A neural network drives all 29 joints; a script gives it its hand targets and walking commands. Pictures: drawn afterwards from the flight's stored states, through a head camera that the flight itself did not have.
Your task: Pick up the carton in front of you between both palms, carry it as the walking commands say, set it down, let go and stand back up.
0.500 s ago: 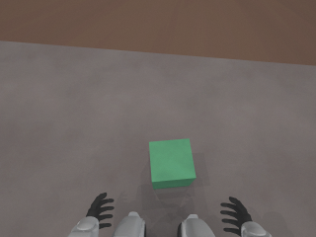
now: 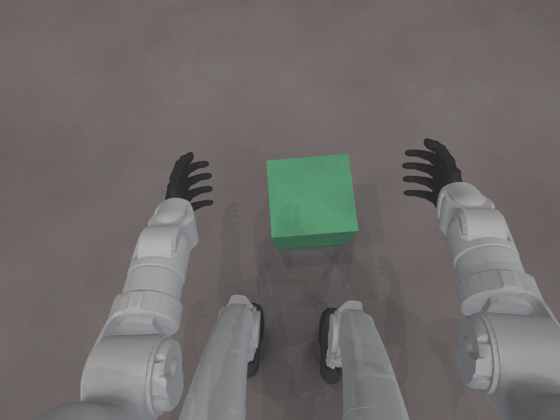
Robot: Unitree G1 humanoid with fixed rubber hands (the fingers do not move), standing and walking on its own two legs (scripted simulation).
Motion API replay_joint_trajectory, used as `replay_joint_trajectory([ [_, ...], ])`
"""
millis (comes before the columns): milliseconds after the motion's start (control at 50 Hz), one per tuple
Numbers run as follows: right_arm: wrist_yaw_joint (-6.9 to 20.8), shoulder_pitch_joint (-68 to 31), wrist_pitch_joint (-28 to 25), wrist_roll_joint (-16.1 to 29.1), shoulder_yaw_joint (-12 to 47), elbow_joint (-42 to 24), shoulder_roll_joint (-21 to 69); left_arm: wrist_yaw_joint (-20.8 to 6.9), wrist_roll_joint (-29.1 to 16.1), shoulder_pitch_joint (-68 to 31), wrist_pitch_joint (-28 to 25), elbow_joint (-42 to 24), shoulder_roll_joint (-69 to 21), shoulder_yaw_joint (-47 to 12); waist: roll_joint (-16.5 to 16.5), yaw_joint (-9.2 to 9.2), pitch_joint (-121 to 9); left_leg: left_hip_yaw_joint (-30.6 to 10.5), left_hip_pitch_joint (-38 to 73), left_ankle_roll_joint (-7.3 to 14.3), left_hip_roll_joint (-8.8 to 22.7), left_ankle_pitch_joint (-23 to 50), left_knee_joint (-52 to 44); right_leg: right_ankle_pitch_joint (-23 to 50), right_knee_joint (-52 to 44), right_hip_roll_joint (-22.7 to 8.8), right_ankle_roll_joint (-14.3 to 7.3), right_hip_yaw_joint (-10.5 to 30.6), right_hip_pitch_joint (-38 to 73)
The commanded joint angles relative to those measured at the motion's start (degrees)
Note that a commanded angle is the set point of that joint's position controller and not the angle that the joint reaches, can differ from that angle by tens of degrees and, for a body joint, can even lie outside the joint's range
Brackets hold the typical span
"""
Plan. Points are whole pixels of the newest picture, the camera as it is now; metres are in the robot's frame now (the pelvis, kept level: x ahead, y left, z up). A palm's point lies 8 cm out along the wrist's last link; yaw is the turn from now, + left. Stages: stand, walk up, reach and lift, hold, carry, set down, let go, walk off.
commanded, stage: reach and lift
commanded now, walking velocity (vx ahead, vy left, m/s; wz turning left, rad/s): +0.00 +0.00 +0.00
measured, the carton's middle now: (309, 207) +0.51 -0.02 -0.54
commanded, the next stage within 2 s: none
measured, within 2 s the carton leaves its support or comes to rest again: neither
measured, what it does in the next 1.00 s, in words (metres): lowers itself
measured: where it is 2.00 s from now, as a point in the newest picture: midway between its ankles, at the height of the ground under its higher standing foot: (289, 356)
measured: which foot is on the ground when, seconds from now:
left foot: down 0.00-1.00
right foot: down 0.00-1.00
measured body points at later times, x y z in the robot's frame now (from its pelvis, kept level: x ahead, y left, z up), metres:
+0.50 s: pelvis +0.03 +0.00 -0.03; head +0.34 -0.02 +0.29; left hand +0.51 +0.18 -0.16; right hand +0.56 -0.21 -0.16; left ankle +0.09 +0.14 -0.63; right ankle +0.09 -0.10 -0.63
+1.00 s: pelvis -0.03 +0.01 -0.24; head +0.33 -0.01 +0.02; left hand +0.50 +0.18 -0.40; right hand +0.54 -0.20 -0.41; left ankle +0.09 +0.14 -0.63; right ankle +0.09 -0.10 -0.63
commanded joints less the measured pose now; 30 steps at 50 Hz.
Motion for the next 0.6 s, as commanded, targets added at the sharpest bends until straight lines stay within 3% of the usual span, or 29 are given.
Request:
replay_joint_trajectory([
  [0,-0.74,-20.39,-3.69,0.11,-1.7,-1.23,-8.91,1.65,0.02,-17.04,-3.84,-3.15,5.58,2.29,-3.24,0.51,-41.27,3.59,11.26,-1.15,-3.99,-0.54,-5.65,1.03,-9.08,2.15,2.37,1.43,21.15],
  [200,-0.14,-38.04,-11.3,0.78,-1.94,6.27,-13.83,1.92,-0.66,-31.0,-11.11,0.34,7.1,4.92,-5.22,1.4,-57.0,3.77,6.13,-0.98,-4.63,7.89,-4.19,12.63,-6.29,2.71,2.18,2.09,21.69],
  [280,0.68,-37.02,-12.59,-1.19,-3.31,5.85,-13.65,0.91,0.97,-29.23,-12.7,-0.66,6.44,6.43,-6.21,1.33,-64.01,3.77,5.52,-1.1,-5.24,15.63,-4.35,24.42,-5.24,2.8,2.19,2.63,26.12],
  [380,1.69,-33.09,-14.85,-4.54,-7.03,5.0,-10.22,-1.21,4.1,-25.55,-15.67,-0.12,3.88,9.2,-6.77,0.49,-60.35,2.9,-3.53,-1.31,-5.51,20.93,-3.07,34.73,-2.64,2.15,2.21,4.26,22.9],
  [460,1.56,-30.86,-16.15,-6.17,-9.3,5.89,-7.94,-1.9,5.96,-24.46,-17.31,1.05,2.41,10.49,-5.47,-0.03,-57.19,2.47,-10.45,-1.83,-5.32,21.3,1.6,35.02,2.03,1.94,2.23,4.64,13.7],
  [580,-0.16,-29.22,-17.28,-5.03,-8.83,6.81,-8.92,-1.28,5.09,-24.7,-18.16,2.67,3.03,9.22,-3.27,-0.91,-57.4,2.66,-17.19,-2.92,-5.6,18.92,13.03,28.49,12.55,2.57,2.28,3.72,-0.37],
])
